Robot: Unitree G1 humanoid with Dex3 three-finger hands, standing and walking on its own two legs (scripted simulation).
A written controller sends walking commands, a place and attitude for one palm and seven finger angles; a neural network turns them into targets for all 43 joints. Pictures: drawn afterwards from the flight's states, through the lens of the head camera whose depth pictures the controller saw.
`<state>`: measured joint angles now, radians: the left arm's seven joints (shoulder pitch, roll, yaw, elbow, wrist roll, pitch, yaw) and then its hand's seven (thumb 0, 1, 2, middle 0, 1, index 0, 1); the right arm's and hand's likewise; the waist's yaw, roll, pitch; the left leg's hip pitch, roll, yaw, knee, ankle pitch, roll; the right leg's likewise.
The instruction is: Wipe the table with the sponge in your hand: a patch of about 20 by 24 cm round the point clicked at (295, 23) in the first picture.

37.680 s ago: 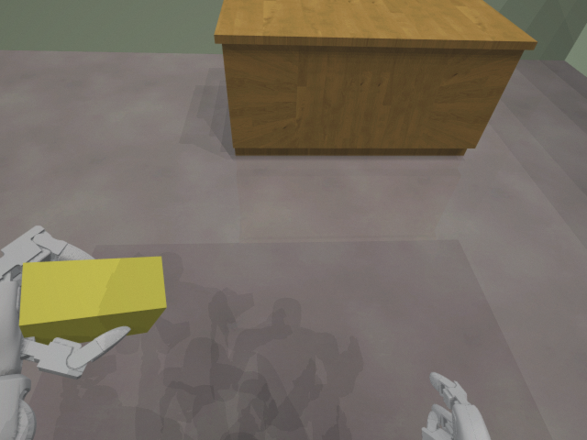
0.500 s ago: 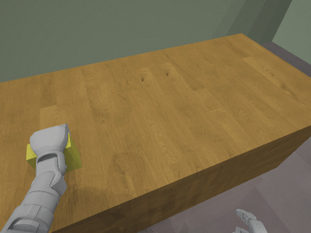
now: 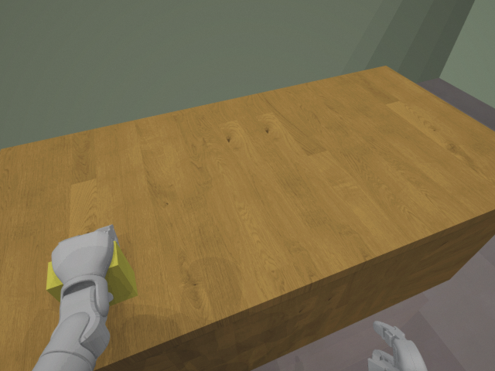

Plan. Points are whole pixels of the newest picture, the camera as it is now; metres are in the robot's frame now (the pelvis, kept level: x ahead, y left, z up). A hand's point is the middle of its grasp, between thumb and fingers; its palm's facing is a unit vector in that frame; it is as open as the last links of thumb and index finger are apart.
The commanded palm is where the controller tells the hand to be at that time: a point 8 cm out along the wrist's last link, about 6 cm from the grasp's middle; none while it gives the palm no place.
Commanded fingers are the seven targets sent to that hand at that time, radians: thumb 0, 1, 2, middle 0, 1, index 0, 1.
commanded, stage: wipe back along the first lane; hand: left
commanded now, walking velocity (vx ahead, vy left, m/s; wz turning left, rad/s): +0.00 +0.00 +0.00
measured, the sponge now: (99, 284) +0.26 +0.31 -0.04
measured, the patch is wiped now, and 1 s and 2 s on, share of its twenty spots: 1.00 1.00 1.00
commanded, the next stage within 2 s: lift the sponge slowly off the table in 0.52 s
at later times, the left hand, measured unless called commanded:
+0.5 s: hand (95, 298) +0.22 +0.28 +0.00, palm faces -0.04 -0.06 -1.00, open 9.8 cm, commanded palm +0.18 +0.26 +0.03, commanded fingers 0.00 0.10 1.30 -1.20 -1.60 -1.20 -1.60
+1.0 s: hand (96, 308) +0.21 +0.27 +0.01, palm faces -0.05 -0.10 -0.99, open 9.8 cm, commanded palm +0.17 +0.25 +0.06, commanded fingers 0.00 0.10 1.30 -1.20 -1.60 -1.20 -1.60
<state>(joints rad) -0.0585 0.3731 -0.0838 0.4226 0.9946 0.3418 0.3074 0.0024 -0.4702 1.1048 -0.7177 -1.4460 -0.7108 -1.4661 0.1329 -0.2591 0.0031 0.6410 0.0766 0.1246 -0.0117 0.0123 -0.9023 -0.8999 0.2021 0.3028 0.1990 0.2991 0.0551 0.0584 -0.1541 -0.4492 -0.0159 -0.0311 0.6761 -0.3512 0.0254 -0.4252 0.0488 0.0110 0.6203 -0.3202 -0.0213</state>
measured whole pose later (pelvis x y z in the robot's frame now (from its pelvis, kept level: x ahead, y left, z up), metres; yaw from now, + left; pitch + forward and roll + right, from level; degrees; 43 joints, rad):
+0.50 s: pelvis +0.00 +0.00 +0.00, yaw +0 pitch +5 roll -1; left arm 0.13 0.35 -0.12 0.23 1.00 0.36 0.30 0.02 -0.47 1.10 -0.72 -1.45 -0.71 -1.47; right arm 0.09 -0.25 0.00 0.62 0.07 0.10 -0.01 0.01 -0.90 -0.90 0.20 0.30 0.20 0.30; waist 0.08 0.06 -0.13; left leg -0.38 -0.02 -0.02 0.64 -0.33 0.02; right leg -0.37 0.05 0.02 0.60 -0.31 -0.02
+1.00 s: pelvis -0.01 +0.00 +0.01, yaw +0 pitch +2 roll -1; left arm 0.19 0.34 -0.15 0.14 0.98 0.38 0.26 0.02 -0.48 1.10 -0.74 -1.42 -0.73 -1.44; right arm 0.07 -0.24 0.01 0.63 0.06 0.09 -0.02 0.01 -0.90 -0.90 0.20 0.30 0.20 0.30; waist 0.10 0.07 -0.11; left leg -0.33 -0.02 -0.02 0.62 -0.33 0.03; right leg -0.31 0.05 0.03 0.58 -0.30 -0.02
